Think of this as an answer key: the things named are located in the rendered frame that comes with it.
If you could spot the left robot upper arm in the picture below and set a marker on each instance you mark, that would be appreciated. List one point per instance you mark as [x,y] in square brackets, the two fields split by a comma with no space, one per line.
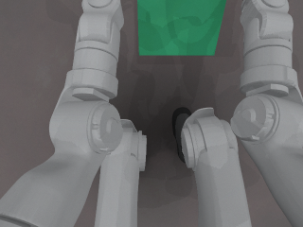
[54,193]

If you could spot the left robot thigh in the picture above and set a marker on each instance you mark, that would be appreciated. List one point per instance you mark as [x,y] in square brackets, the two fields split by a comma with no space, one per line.
[119,180]

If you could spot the robot left forearm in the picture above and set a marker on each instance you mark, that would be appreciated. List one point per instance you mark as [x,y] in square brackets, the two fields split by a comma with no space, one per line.
[93,74]

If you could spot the carton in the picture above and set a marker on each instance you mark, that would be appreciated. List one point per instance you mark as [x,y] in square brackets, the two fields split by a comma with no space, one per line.
[179,27]

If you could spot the right robot upper arm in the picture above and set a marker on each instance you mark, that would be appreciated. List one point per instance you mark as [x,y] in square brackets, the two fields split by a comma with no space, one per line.
[270,129]

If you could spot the robot right forearm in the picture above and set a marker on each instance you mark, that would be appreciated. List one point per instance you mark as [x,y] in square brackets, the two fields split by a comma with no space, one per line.
[267,50]

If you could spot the robot right foot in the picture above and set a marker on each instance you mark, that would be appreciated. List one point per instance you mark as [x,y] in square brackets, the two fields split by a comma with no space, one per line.
[179,118]

